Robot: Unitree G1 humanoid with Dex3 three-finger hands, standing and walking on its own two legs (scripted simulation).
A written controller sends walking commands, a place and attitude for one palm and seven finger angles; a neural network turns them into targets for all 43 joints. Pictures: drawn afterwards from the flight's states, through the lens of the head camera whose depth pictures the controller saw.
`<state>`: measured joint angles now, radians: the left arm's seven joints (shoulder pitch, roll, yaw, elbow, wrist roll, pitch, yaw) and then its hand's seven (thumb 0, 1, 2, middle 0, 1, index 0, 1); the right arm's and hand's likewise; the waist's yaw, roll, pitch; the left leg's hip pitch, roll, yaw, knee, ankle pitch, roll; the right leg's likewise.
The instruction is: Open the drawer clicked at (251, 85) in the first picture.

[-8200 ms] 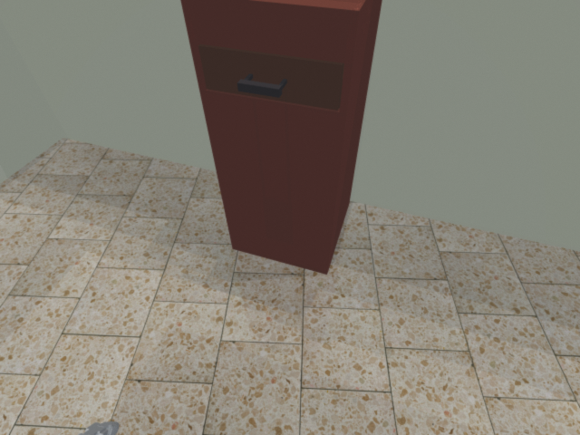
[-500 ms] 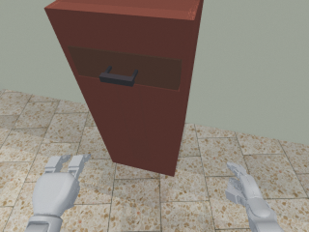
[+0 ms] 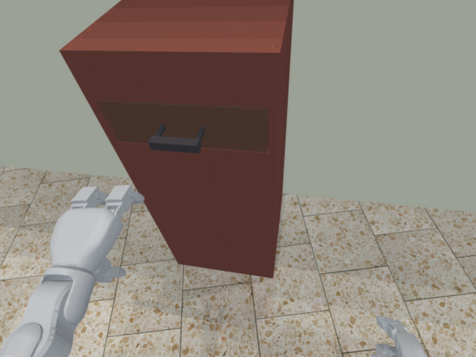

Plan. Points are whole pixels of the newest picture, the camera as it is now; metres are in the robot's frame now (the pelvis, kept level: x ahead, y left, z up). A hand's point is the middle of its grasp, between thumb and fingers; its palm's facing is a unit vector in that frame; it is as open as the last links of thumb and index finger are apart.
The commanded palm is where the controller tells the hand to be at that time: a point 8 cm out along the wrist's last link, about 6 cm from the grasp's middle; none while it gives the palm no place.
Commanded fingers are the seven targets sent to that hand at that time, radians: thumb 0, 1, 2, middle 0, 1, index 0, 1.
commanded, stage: raise the hand with hooked fingers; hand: left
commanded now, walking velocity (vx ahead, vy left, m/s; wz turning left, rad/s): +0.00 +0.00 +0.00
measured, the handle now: (178, 137) +0.53 +0.21 +0.06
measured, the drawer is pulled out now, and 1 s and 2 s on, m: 0.00 0.00 0.00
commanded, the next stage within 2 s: move the hooked fingers above the handle in 0.84 s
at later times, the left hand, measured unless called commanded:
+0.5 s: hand (73, 180) +0.30 +0.28 +0.18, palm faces +0.10 -0.01 -0.99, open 13.8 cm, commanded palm +0.26 +0.27 +0.23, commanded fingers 0.00 -0.50 0.30 -0.30 -1.20 -0.30 -1.20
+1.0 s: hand (81, 189) +0.29 +0.26 +0.17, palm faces +0.09 -0.03 -0.99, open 13.8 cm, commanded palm +0.27 +0.26 +0.22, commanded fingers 0.00 -0.50 0.30 -0.30 -1.20 -0.30 -1.20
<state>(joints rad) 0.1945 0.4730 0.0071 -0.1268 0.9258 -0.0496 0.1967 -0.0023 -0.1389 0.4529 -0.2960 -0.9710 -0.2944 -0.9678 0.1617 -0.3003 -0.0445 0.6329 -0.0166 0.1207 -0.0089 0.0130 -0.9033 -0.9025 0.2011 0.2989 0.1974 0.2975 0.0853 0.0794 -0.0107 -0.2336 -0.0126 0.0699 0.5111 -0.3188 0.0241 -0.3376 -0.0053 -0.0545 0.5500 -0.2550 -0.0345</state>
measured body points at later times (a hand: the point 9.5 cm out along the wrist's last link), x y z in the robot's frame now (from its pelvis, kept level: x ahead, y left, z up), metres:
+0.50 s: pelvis -0.01 +0.03 +0.01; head -0.01 -0.01 +0.46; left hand +0.29 +0.27 +0.23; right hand +0.20 -0.17 -0.10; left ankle -0.03 +0.10 -0.73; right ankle +0.02 -0.10 -0.73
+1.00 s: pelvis -0.02 +0.02 +0.01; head -0.02 -0.03 +0.46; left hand +0.28 +0.26 +0.22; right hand +0.17 -0.20 -0.11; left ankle -0.03 +0.10 -0.73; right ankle +0.02 -0.10 -0.73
